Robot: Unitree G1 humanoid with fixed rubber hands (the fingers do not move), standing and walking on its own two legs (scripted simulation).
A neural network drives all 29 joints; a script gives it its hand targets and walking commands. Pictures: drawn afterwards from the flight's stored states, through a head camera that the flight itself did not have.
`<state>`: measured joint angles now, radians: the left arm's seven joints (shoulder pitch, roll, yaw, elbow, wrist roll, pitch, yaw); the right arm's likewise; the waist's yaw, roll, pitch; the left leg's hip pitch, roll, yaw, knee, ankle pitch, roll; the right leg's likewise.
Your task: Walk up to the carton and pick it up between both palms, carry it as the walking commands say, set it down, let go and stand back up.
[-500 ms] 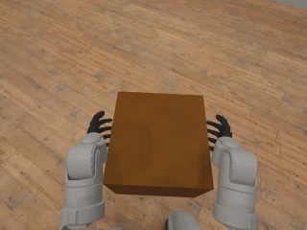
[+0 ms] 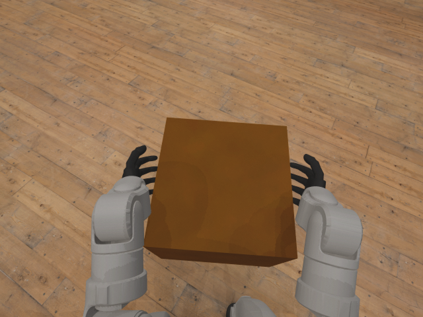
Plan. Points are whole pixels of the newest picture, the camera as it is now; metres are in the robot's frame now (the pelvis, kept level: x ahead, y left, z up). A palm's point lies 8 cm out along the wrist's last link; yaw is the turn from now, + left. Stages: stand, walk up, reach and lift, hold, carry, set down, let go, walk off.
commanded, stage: carry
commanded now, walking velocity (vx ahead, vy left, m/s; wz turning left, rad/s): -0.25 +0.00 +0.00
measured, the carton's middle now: (220, 196) +0.33 -0.03 +0.00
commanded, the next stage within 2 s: none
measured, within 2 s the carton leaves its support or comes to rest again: neither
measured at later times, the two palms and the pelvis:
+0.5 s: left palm out of the picture +0.12 +0.14 +0.08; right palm out of the picture +0.10 -0.16 +0.08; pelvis -0.18 +0.01 +0.01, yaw +0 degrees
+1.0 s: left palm out of the picture -0.07 +0.16 +0.07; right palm out of the picture -0.08 -0.14 +0.06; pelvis -0.36 +0.02 +0.01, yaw -1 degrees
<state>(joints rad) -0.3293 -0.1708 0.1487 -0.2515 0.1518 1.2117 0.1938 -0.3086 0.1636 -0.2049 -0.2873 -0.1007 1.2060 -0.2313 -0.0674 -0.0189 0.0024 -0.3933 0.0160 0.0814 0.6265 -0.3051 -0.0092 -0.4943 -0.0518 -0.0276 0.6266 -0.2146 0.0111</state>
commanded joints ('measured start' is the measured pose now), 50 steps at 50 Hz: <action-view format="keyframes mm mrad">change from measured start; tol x64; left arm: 1 -414 -935 -658 -84 -395 -8 -354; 50 -552 -953 -662 -134 -500 -16 -396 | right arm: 1 -442 1000 799 23 493 14 462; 50 -575 1030 835 -93 490 -23 419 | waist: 1 68 374 -519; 50 72 -111 -476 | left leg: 1 387 399 -371 -141 960 195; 15 -210 4 -57 452 -312 -7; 29 312 407 -378 -181 750 209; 50 -217 5 -33 382 -175 -31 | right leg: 1 -68 35 -11 258 -366 8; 15 368 -422 432 -222 662 -280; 39 61 66 -16 152 -268 -9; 50 441 -230 170 -112 698 -163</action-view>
